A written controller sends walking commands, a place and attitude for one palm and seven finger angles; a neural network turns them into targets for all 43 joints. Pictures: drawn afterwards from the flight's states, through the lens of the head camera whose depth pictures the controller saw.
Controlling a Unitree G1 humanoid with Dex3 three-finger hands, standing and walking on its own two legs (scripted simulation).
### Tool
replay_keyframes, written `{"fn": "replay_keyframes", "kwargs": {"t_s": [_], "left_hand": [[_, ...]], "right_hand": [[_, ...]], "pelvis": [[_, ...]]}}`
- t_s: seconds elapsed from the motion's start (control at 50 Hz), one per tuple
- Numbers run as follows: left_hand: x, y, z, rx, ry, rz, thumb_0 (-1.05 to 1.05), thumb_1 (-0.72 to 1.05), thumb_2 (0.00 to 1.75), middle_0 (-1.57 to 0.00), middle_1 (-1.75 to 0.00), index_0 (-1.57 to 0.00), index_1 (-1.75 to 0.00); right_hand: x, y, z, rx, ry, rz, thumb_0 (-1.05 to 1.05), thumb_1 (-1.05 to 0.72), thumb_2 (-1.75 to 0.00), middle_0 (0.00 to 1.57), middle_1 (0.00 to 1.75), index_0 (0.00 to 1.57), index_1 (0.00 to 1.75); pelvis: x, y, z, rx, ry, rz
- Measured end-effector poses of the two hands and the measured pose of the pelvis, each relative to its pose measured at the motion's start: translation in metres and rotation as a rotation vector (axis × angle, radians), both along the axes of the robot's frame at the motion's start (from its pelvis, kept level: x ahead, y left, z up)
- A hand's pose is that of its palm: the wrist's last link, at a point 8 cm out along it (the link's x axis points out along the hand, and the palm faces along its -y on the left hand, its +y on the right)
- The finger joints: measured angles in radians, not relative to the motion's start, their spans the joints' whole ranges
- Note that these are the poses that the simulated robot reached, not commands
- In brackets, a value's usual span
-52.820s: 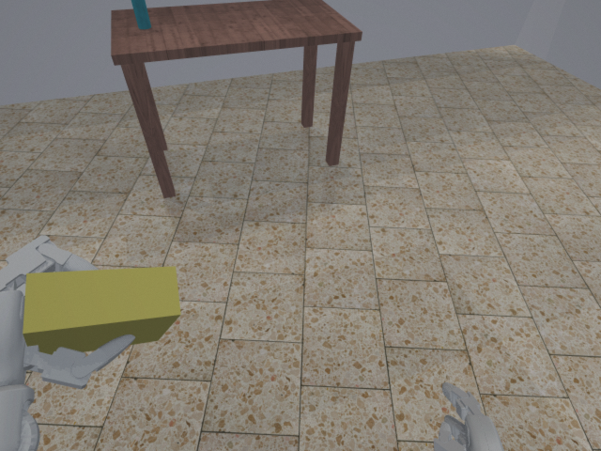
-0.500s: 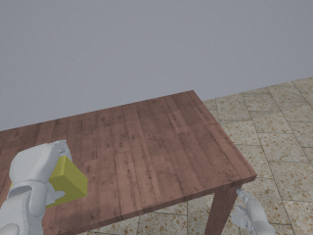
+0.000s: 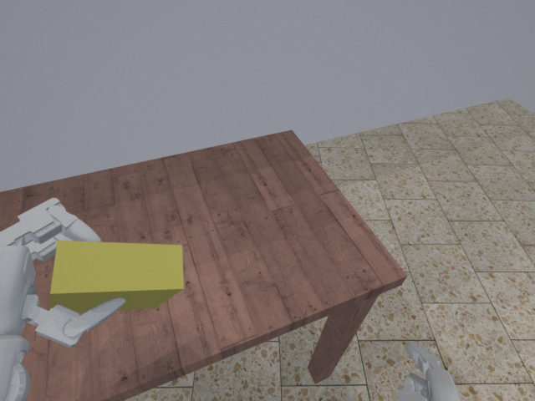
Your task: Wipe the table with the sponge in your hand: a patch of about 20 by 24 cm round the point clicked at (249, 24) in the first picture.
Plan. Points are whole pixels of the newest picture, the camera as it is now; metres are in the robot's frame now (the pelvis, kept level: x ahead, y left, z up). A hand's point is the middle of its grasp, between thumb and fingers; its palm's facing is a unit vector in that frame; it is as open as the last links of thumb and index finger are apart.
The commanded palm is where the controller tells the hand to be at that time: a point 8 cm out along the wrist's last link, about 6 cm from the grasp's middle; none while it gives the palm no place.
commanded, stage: step back with the hand held close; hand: left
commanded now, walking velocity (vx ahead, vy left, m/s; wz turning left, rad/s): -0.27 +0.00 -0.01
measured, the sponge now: (133, 279) +0.23 +0.18 +0.13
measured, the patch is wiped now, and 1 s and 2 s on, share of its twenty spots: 1.00 1.00 1.00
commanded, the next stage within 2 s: stop stepping back and stand still in 1.14 s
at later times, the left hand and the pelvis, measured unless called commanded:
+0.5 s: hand (4, 321) +0.16 +0.26 +0.17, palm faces +0.42 -0.83 -0.37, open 9.4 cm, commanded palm +0.11 +0.30 +0.18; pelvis -0.05 +0.02 -0.01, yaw +1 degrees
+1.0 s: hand out of the picture +0.06 +0.23 +0.17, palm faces +0.32 -0.88 -0.34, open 9.4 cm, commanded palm +0.00 +0.28 +0.18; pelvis -0.17 +0.01 -0.01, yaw -3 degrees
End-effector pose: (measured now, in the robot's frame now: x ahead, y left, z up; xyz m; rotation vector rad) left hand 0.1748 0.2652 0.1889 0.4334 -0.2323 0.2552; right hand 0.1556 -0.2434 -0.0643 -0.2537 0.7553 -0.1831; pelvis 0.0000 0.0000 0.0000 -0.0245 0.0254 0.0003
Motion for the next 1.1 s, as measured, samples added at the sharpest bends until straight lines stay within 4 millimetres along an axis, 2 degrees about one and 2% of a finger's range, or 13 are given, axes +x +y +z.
{"fn": "replay_keyframes", "kwargs": {"t_s": [0.08, 0.2, 0.3, 0.46, 0.62, 0.7, 0.82, 0.94, 1.04, 1.1], "left_hand": [[-0.005, 0.019, 0.003, 0.044, -0.01, 0.029, -0.01, -0.48, 1.07, -0.79, -1.42, -0.82, -1.39], [-0.017, 0.041, -0.017, 0.002, 0.022, 0.086, -0.01, -0.48, 1.07, -0.79, -1.42, -0.82, -1.39], [-0.033, 0.039, -0.022, -0.001, -0.001, 0.069, -0.01, -0.48, 1.07, -0.79, -1.42, -0.82, -1.39], [-0.056, 0.04, -0.002, 0.051, -0.104, 0.099, -0.01, -0.49, 1.07, -0.79, -1.42, -0.83, -1.39], [-0.07, 0.032, -0.021, -0.053, -0.094, 0.047, -0.01, -0.49, 1.07, -0.79, -1.42, -0.83, -1.4], [-0.082, 0.04, -0.023, -0.01, -0.082, 0.02, -0.01, -0.49, 1.07, -0.79, -1.42, -0.83, -1.4], [-0.107, 0.05, -0.01, 0.052, -0.063, 0.05, -0.01, -0.49, 1.07, -0.8, -1.42, -0.83, -1.4], [-0.136, 0.024, -0.004, -0.001, -0.104, 0.029, -0.01, -0.49, 1.07, -0.79, -1.42, -0.83, -1.4], [-0.169, 0.0, -0.011, -0.024, -0.078, -0.034, -0.01, -0.49, 1.07, -0.79, -1.43, -0.83, -1.4], [-0.196, -0.001, -0.012, -0.04, -0.07, -0.056, -0.01, -0.49, 1.07, -0.8, -1.42, -0.83, -1.4]], "right_hand": [[-0.02, -0.004, -0.007, -0.004, 0.035, -0.062, 0.01, -0.9, -0.9, 0.2, 0.29, 0.2, 0.3], [-0.035, 0.006, -0.006, -0.011, 0.014, -0.064, 0.01, -0.9, -0.9, 0.2, 0.29, 0.2, 0.3], [-0.035, 0.021, 0.0, -0.024, -0.039, -0.004, 0.01, -0.9, -0.9, 0.2, 0.29, 0.2, 0.3], [-0.032, 0.038, -0.004, 0.011, -0.081, 0.076, 0.01, -0.9, -0.9, 0.2, 0.3, 0.2, 0.3], [-0.053, 0.033, -0.003, -0.016, -0.034, 0.054, 0.01, -0.9, -0.9, 0.21, 0.3, 0.2, 0.3], [-0.067, 0.031, 0.002, -0.055, -0.029, 0.029, 0.01, -0.9, -0.9, 0.21, 0.3, 0.2, 0.3], [-0.099, 0.04, 0.007, -0.025, -0.051, 0.032, 0.01, -0.9, -0.9, 0.2, 0.29, 0.2, 0.3], [-0.143, 0.04, 0.0, 0.035, -0.069, 0.041, 0.01, -0.9, -0.9, 0.21, 0.3, 0.2, 0.3], [-0.188, 0.023, -0.009, 0.054, -0.056, -0.001, 0.01, -0.9, -0.9, 0.21, 0.3, 0.2, 0.3], [-0.219, 0.012, -0.001, 0.028, -0.027, -0.043, 0.01, -0.9, -0.9, 0.21, 0.3, 0.2, 0.3]], "pelvis": [[-0.003, 0.007, -0.002, -0.002, 0.01, -0.003], [-0.014, 0.017, -0.005, -0.008, 0.009, -0.004], [-0.028, 0.022, -0.009, -0.007, -0.001, -0.003], [-0.046, 0.018, -0.011, -0.028, -0.003, 0.009], [-0.065, 0.02, -0.012, -0.029, 0.008, 0.035], [-0.083, 0.027, -0.015, -0.01, 0.015, 0.023], [-0.112, 0.026, -0.007, -0.022, 0.007, -0.034], [-0.15, 0.015, -0.006, -0.03, 0.001, -0.055], [-0.187, 0.007, -0.008, -0.058, -0.027, -0.036], [-0.203, 0.006, -0.003, -0.013, -0.023, -0.037]]}}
